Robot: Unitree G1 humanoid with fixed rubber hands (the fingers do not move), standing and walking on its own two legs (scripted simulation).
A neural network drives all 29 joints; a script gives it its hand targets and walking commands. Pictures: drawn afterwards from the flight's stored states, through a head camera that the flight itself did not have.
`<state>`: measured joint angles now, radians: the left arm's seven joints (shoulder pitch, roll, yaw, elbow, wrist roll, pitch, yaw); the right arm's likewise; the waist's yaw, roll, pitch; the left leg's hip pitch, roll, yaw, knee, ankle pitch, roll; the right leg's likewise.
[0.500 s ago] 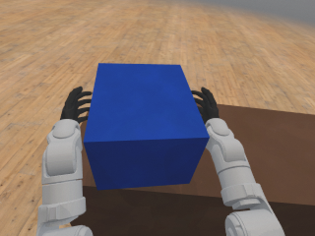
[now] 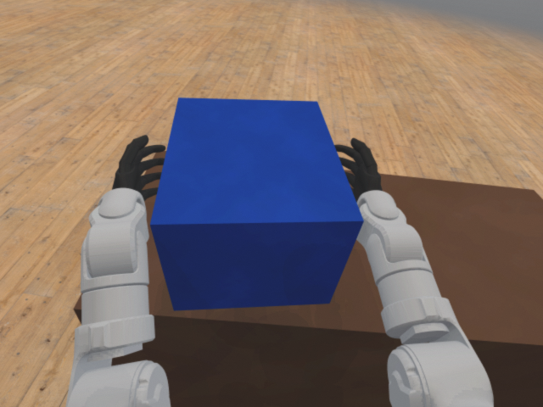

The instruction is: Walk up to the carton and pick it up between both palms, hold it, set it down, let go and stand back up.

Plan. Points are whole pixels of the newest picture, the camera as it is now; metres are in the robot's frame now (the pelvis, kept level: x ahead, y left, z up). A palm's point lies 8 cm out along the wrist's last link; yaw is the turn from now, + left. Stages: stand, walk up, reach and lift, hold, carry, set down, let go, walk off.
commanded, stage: hold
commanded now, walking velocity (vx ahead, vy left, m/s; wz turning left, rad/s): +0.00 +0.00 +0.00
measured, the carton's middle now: (251, 197) +0.42 +0.02 +0.13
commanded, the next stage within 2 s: none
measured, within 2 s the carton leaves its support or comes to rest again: neither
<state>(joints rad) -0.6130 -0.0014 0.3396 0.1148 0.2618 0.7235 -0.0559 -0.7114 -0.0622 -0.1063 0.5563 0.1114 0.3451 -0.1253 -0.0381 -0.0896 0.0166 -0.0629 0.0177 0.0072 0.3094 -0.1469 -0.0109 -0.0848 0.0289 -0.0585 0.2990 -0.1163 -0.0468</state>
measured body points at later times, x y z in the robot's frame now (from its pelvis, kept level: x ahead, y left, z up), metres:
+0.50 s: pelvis +0.01 +0.04 +0.00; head -0.03 +0.07 +0.45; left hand +0.37 +0.22 +0.19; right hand +0.37 -0.12 +0.19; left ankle +0.02 +0.13 -0.75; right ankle +0.04 -0.09 -0.75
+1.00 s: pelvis +0.00 +0.00 +0.00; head -0.02 +0.01 +0.45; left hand +0.38 +0.19 +0.19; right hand +0.39 -0.14 +0.17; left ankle +0.02 +0.13 -0.75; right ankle +0.04 -0.08 -0.75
